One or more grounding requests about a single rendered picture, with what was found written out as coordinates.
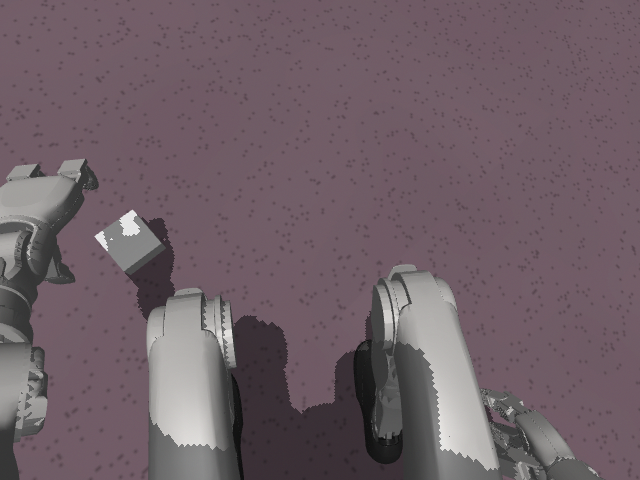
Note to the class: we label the right robot hand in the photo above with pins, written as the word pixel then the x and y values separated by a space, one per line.
pixel 530 450

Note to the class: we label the left robot arm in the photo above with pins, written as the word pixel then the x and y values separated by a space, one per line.
pixel 26 249

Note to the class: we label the right robot foot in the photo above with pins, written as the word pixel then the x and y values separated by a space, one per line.
pixel 381 450

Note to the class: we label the small box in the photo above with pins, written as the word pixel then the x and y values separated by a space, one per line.
pixel 130 242

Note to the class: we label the right robot arm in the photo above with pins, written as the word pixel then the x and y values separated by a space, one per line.
pixel 572 469

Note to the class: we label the left robot hand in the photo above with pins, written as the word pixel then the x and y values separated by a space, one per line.
pixel 53 200

